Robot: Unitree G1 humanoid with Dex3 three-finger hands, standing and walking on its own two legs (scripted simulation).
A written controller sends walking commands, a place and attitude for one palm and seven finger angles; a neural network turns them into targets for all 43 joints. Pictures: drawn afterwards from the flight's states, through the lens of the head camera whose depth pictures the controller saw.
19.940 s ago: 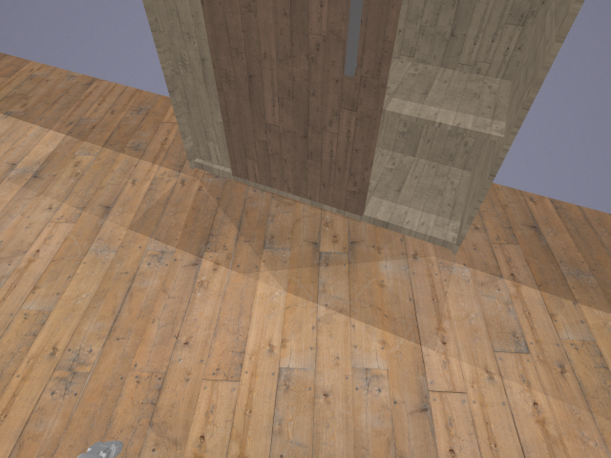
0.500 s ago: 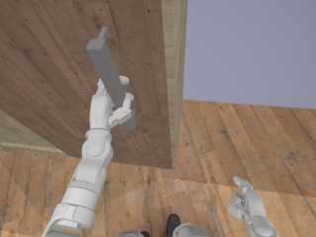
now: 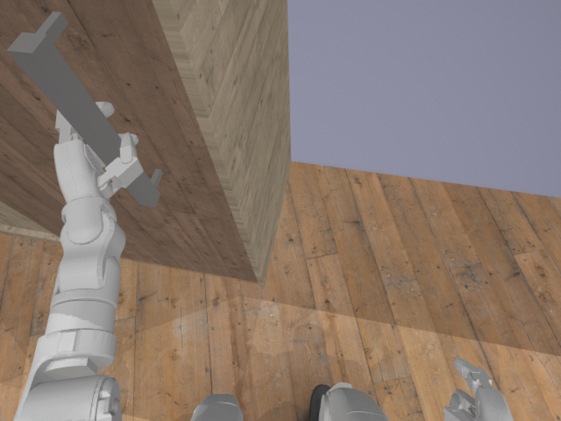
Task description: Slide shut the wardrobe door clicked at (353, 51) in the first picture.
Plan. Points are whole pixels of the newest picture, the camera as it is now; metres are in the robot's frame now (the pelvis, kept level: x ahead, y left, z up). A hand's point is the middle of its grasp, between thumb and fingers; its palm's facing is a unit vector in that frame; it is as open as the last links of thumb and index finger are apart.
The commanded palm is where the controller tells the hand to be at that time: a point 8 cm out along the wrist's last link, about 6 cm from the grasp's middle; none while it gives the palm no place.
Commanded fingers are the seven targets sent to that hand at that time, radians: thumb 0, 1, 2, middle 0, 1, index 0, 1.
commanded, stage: step sideways, sliding the door along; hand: left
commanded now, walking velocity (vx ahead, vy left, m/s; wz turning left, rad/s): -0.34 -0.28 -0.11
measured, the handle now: (113, 131) +0.43 +0.30 +0.10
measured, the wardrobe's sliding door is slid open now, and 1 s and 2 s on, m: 0.00 0.00 0.00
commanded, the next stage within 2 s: stop walking and hold the door there in 0.06 s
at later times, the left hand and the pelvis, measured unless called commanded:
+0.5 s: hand (124, 161) +0.40 +0.27 +0.08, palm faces +0.53 -0.79 -0.32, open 6.7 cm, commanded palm +0.35 +0.28 +0.09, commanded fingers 0.00 0.90 0.90 -0.45 -1.40 -0.45 -1.40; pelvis +0.06 -0.04 +0.01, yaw -6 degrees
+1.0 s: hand (122, 163) +0.39 +0.27 +0.08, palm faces +0.42 -0.85 -0.31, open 6.0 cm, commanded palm +0.35 +0.29 +0.09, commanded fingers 0.00 0.90 0.90 -0.45 -1.40 -0.45 -1.40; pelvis +0.05 +0.00 +0.01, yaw -9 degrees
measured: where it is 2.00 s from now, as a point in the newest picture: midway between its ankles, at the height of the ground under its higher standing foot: outside the picture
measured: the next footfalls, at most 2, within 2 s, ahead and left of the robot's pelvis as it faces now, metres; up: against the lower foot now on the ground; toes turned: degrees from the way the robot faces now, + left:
left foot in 0.48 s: +0.11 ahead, +0.10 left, +0.00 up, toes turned -2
